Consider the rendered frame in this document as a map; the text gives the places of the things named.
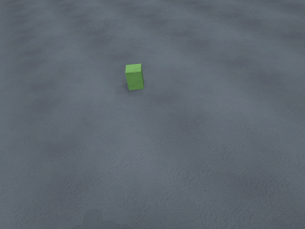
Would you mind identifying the carton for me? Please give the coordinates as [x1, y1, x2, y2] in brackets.
[125, 63, 144, 91]

